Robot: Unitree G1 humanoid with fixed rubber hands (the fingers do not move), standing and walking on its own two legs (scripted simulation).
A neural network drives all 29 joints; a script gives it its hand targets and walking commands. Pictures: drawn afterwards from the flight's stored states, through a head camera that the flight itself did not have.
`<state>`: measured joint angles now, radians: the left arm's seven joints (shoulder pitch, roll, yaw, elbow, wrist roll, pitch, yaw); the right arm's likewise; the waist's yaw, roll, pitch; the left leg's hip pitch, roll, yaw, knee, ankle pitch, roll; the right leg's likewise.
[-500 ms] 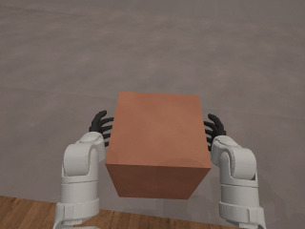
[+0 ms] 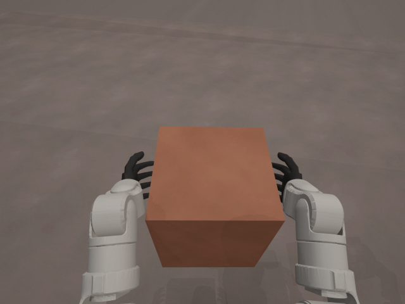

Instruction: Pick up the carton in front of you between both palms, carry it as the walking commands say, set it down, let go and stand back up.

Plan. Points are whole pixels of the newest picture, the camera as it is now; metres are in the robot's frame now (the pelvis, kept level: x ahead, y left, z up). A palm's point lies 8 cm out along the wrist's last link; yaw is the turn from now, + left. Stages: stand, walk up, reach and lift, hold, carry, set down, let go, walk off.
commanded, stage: carry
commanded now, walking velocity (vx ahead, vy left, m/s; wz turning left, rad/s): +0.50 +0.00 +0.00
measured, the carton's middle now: (210, 201) +0.35 +0.01 +0.03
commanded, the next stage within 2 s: none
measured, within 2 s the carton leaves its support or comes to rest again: neither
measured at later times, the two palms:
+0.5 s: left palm (146, 101) +0.63 +0.19 +0.09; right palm (254, 107) +0.61 -0.11 +0.10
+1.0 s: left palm (161, 63) +0.85 +0.17 +0.10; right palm (249, 64) +0.86 -0.13 +0.10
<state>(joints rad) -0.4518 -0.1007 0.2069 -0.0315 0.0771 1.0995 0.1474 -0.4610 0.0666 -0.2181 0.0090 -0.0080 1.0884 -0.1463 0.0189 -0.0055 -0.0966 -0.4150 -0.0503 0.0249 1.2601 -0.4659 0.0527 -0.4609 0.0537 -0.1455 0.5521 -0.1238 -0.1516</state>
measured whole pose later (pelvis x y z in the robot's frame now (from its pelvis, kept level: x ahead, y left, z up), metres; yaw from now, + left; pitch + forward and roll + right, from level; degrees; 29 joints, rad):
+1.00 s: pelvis +0.61 +0.01 +0.02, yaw +1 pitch +6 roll +0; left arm -0.04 -0.13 0.06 -0.42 0.07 1.22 0.13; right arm -0.03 0.13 -0.07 -0.42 -0.06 1.22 -0.12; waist 0.03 0.00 -0.17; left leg -0.51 0.07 0.08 0.96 -0.33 -0.01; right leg -0.23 -0.03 -0.20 0.35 -0.22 -0.03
